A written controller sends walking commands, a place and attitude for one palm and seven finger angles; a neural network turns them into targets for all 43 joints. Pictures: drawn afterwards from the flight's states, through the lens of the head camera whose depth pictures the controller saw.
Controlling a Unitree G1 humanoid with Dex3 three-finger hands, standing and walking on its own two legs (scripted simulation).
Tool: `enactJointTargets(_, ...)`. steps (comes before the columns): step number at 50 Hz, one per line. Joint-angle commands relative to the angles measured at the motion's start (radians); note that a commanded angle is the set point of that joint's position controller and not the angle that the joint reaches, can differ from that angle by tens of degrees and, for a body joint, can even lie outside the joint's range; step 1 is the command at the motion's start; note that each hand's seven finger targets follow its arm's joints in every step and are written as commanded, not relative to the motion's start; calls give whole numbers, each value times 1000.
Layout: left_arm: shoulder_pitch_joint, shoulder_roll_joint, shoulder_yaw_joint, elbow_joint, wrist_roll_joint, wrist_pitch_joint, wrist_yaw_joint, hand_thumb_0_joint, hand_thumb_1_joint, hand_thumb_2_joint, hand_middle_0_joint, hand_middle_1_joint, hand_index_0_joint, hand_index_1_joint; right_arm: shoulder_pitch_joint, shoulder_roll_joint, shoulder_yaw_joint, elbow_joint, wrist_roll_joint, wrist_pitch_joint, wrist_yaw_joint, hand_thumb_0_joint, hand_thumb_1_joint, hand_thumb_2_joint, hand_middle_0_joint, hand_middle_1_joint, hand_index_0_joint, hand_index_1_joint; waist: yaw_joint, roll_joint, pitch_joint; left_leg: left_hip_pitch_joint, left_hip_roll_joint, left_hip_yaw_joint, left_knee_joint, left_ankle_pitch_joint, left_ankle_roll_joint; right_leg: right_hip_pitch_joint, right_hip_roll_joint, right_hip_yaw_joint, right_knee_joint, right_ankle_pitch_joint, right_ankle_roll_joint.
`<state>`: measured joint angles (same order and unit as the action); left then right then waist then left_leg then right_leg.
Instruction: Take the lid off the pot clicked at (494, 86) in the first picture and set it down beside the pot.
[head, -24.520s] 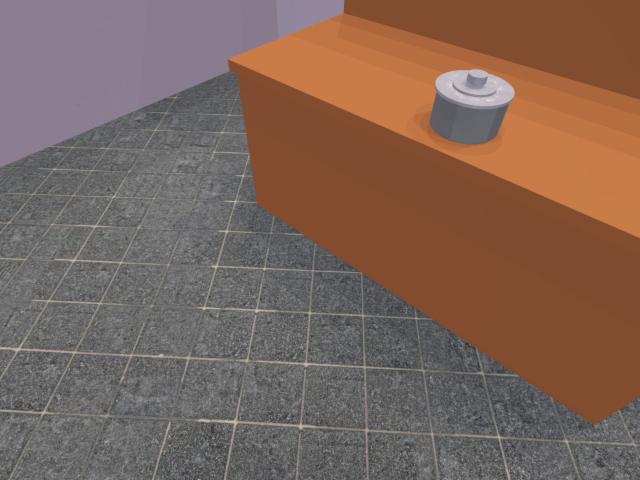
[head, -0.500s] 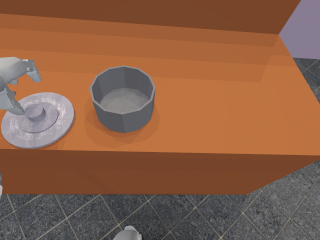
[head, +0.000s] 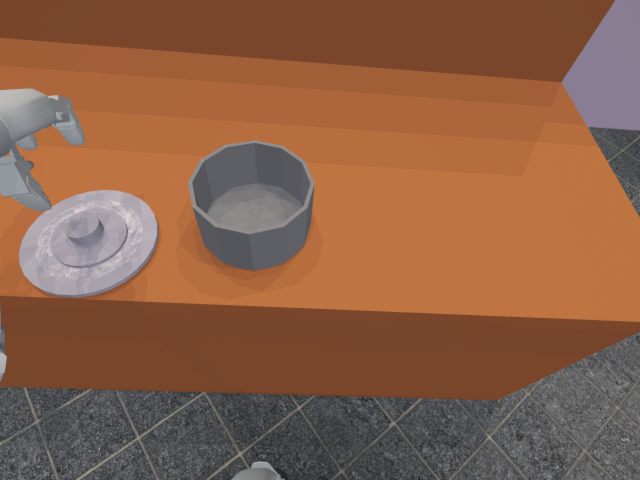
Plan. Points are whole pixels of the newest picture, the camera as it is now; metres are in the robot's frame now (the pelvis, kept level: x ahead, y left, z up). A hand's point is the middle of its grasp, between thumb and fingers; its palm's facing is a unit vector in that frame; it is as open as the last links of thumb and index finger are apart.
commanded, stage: raise the empty hand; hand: left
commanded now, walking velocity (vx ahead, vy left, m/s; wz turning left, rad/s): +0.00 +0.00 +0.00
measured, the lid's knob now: (84, 228) +0.46 +0.35 -0.02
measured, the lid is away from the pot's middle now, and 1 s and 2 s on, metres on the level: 0.25 0.25 0.25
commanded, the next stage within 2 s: draw the hand back to the body in 0.10 s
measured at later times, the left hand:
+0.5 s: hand (39, 168) +0.43 +0.33 +0.12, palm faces -0.40 -0.10 -0.91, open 11.0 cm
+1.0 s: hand (82, 148) +0.42 +0.26 +0.17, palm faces +0.44 -0.85 -0.29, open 10.7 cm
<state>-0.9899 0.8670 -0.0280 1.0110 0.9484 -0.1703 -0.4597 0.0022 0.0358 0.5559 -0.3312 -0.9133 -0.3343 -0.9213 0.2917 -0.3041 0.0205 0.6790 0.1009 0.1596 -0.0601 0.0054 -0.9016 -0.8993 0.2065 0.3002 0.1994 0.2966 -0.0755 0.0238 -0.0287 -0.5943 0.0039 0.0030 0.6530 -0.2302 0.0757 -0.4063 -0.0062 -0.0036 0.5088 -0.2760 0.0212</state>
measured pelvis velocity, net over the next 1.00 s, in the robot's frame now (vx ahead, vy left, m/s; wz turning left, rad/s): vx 0.03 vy -0.05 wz -0.02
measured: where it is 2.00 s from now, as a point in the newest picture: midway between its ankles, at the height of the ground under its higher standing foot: outside the picture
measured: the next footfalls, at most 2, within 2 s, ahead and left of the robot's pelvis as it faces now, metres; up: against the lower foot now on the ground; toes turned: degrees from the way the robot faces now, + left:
none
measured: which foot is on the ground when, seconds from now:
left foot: down 0.00-1.00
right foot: down 0.00-1.00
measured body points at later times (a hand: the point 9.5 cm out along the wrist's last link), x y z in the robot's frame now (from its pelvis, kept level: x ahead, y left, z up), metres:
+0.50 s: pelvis +0.01 -0.01 +0.00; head +0.08 +0.00 +0.45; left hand +0.45 +0.33 +0.18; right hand +0.07 -0.29 -0.11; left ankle +0.05 +0.07 -0.72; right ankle -0.02 -0.18 -0.72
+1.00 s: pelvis +0.03 -0.05 +0.02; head +0.05 -0.04 +0.47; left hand +0.39 +0.30 +0.19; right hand +0.17 -0.29 -0.08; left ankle +0.05 +0.07 -0.72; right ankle -0.02 -0.18 -0.72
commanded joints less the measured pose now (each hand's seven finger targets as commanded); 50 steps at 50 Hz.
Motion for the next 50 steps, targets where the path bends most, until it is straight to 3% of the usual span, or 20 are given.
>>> enactJointTargets(1,-508,275,62,-184,-11,7,33,0,31,557,-318,-918,-318,-918,73,-195,-72,-61,-8,-28,-18,0,-900,-900,200,300,200,300,-24,159,-375,543,3,-74,-93,176,-5,-156,92,-65,-76,74,-61)
enactJointTargets(3,-468,234,36,-130,-13,18,28,0,31,557,-318,-918,-318,-918,72,-195,-72,-57,-6,-29,-11,0,-900,-900,200,300,200,300,-24,138,-323,514,5,-73,-104,136,-8,-172,93,-68,-79,53,-60)
enactJointTargets(6,-452,258,49,-91,-4,26,25,0,31,557,-318,-918,-318,-918,72,-200,-69,-62,-4,-22,-5,0,-900,-900,200,300,200,300,-20,95,-320,473,-4,-61,-94,158,-6,-144,93,-62,-71,75,-59)
enactJointTargets(9,-516,289,63,-174,10,23,28,0,31,557,-318,-918,-318,-918,66,-200,-73,-69,-9,-20,-4,0,-900,-900,200,300,200,300,-12,134,-389,507,-5,-54,-87,204,-5,-119,90,-57,-68,108,-61)
enactJointTargets(13,-455,376,175,-273,4,-6,37,0,31,557,-318,-918,-318,-918,68,-188,-84,-96,-16,-12,-3,0,-900,-900,200,300,200,300,4,162,-513,590,-5,-63,-66,360,-2,-71,93,-60,-59,168,-56)
enactJointTargets(15,-355,343,175,-207,-11,-8,33,0,31,557,-318,-918,-318,-918,55,-183,-82,-95,-15,-6,5,0,-900,-900,200,300,200,300,3,144,-454,566,-4,-56,-56,417,-2,-84,94,-66,-55,192,-53)
enactJointTargets(18,-261,319,166,-191,-25,10,27,0,31,557,-318,-918,-318,-918,30,-181,-79,-113,-9,13,20,0,-900,-900,200,300,200,300,8,114,-362,486,-10,-42,-72,331,-2,-81,92,-68,-57,163,-52)
enactJointTargets(24,-273,375,227,-448,-40,7,22,0,31,557,-318,-918,-318,-918,-25,-173,-83,-150,-16,37,27,0,-900,-900,200,300,200,300,16,174,-457,575,-8,-51,-61,429,7,-40,86,-63,-63,205,-53)
enactJointTargets(26,-189,408,286,-438,-65,8,19,0,31,557,-318,-918,-318,-918,-26,-169,-83,-151,-17,40,26,0,-900,-900,200,300,200,300,20,133,-453,560,-12,-52,-59,421,11,-17,87,-68,-62,209,-48)
enactJointTargets(31,-98,305,212,-383,-89,34,6,0,31,557,-318,-918,-318,-918,-72,-160,-75,-149,-10,56,28,0,-900,-900,200,300,200,300,13,88,-314,461,-21,-26,-78,261,9,-35,85,-73,-71,157,-46)
enactJointTargets(34,-141,311,201,-512,-83,36,6,0,31,557,-318,-918,-318,-918,-110,-155,-74,-165,-13,56,26,0,-900,-900,200,300,200,300,20,127,-355,485,-24,-26,-84,228,11,-11,77,-67,-72,151,-53)
enactJointTargets(35,-193,-6,278,-480,-683,28,180,0,31,557,-318,-918,-318,-918,2,-90,-52,-223,1,-15,14,0,-900,-900,200,300,200,300,-25,169,-254,664,52,-68,-156,63,-24,-91,62,-63,-94,63,-80)
enactJointTargets(37,-109,-27,253,-500,-746,36,325,0,31,557,-318,-918,-318,-918,-64,-115,-29,-204,-7,-63,-6,0,-900,-900,200,300,200,300,1,139,-231,678,81,-149,-239,-124,-42,-75,64,-50,-119,6,-84)
enactJointTargets(38,-77,10,323,-509,-822,39,368,0,31,557,-318,-918,-318,-918,-70,-128,-31,-205,-14,-86,-15,0,-900,-900,200,300,200,300,14,70,-277,648,71,-128,-234,-102,-38,-15,59,-34,-133,40,-79)
enactJointTargets(40,-81,91,421,-510,-886,39,442,0,31,557,-318,-918,-318,-918,-82,-146,-26,-178,-19,-113,-29,0,-900,-900,200,300,200,300,30,-4,-293,589,50,-79,-227,-47,-30,71,52,-13,-150,86,-65)
enactJointTargets(41,-79,98,443,-519,-903,40,469,0,53,566,-315,-903,-315,-903,-87,-144,-25,-170,-24,-126,-31,0,-900,-900,200,300,200,300,34,12,-283,575,47,-61,-229,-22,-33,92,50,-10,-153,100,-61)
enactJointTargets(44,-50,94,480,-723,-927,19,528,0,118,592,-306,-856,-306,-856,-116,-129,-22,-171,-40,-181,-27,0,-900,-900,200,300,200,300,57,231,-335,654,42,-38,-227,108,-52,151,44,-6,-161,173,-70)
enactJointTargets(46,92,17,470,-723,-956,36,547,0,162,609,-300,-826,-300,-826,-120,-115,-21,-163,-43,-198,-16,0,-900,-900,200,300,200,300,68,264,-274,632,38,-26,-232,149,-59,179,47,-17,-167,202,-72)
enactJointTargets(48,204,25,518,-750,-969,47,563,0,205,626,-294,-795,-294,-795,-118,-116,-28,-157,-47,-207,-9,0,-900,-900,200,300,200,300,80,252,-266,621,33,-11,-222,219,-59,220,48,-21,-165,258,-71)
enactJointTargets(50,321,0,533,-724,-982,64,566,0,248,643,-288,-764,-288,-764,-124,-117,-35,-155,-50,-205,-4,0,-900,-900,200,300,200,300,86,137,-226,556,27,14,-216,255,-48,258,48,-25,-158,322,-60)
